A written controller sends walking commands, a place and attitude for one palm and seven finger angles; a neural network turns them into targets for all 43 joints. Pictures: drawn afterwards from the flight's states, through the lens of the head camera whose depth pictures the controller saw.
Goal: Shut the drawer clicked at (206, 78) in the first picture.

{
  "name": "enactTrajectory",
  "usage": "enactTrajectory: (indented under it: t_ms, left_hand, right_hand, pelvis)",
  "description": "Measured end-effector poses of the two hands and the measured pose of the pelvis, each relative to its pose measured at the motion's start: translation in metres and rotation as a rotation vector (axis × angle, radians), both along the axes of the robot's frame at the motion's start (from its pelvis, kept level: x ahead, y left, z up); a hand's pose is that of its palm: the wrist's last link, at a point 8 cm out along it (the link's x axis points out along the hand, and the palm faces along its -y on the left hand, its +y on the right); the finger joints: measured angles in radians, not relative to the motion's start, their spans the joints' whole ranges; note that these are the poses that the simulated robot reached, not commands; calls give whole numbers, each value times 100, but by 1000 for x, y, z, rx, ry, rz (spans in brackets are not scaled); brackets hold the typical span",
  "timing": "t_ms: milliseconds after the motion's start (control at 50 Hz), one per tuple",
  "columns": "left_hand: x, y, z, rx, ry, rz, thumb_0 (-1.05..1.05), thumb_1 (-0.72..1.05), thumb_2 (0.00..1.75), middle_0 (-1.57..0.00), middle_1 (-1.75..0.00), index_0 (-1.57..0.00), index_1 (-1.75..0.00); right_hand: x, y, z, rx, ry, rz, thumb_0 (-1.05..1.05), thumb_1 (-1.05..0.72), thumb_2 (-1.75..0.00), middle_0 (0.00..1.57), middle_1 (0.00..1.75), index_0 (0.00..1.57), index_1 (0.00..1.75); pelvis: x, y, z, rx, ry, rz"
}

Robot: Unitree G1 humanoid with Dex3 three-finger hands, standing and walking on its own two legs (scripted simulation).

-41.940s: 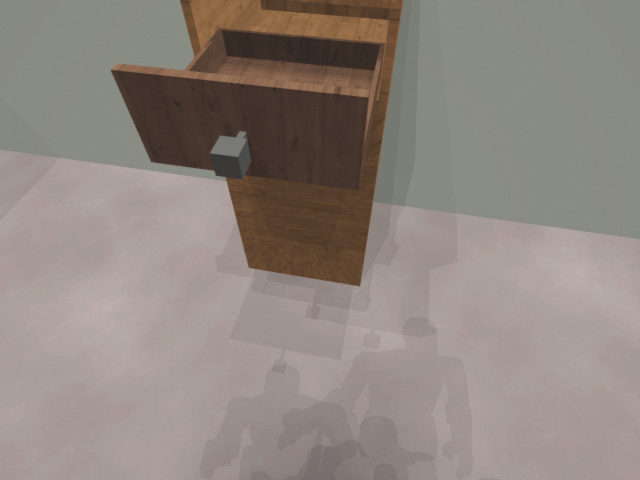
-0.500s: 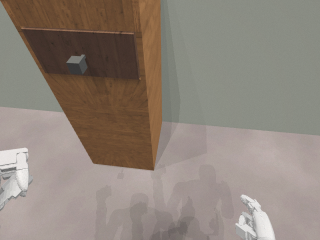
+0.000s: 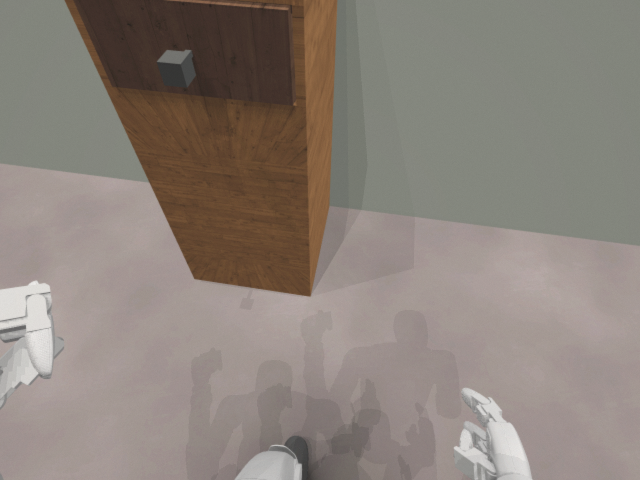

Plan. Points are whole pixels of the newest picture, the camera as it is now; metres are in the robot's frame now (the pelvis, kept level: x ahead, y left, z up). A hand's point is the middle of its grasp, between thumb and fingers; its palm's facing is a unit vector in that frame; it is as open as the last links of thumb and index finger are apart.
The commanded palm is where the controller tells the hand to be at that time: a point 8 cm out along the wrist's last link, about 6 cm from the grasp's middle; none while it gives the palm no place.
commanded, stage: step back with the hand held close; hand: left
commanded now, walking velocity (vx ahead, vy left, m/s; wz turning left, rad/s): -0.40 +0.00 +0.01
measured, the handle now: (181, 63) +0.74 +0.34 +0.11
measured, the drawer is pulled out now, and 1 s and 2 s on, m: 0.01 0.01 0.01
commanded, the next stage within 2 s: stop stepping back and stand still in 0.08 s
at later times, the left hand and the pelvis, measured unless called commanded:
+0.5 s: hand out of the picture +0.05 +0.22 +0.19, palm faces +0.45 -0.78 -0.43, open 3.2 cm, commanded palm +0.01 +0.25 +0.19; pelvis -0.13 -0.02 +0.02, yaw -2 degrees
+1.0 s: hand out of the picture -0.02 +0.20 +0.17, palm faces +0.46 -0.76 -0.46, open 3.2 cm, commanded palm -0.08 +0.24 +0.19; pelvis -0.20 -0.04 +0.01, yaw +2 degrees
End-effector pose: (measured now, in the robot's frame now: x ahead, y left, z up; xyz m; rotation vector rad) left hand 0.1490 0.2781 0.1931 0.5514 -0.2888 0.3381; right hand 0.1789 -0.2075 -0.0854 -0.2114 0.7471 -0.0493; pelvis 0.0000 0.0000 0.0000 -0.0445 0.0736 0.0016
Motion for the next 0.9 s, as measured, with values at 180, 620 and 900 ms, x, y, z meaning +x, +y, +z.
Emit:
enactTrajectory:
  t_ms: [180, 620, 900]
  left_hand:
    - [-9, -7, 18, -1, -67, -103, 1, 88, 90, -141, -160, -141, -160]
    - [-156, -17, 14, -42, -75, 29, 1, 88, 90, -141, -160, -141, -160]
    - [-211, -29, 7, 76, -4, 131, 1, 89, 90, -141, -160, -141, -160]
  right_hand:
    - [-39, -15, 26, -30, -71, -57, 2, -91, -90, 21, 30, 20, 30]
    - [-232, -68, 14, -123, 17, -154, 2, -91, -90, 20, 30, 20, 30]
    - [-247, -45, -29, 37, 69, -66, 2, -91, -90, 21, 30, 20, 30]
  pelvis:
    - [-37, -1, 8, 23, -66, -28]
    - [-166, -10, 11, 69, -49, 17]
    - [-191, -37, -5, 62, -100, 37]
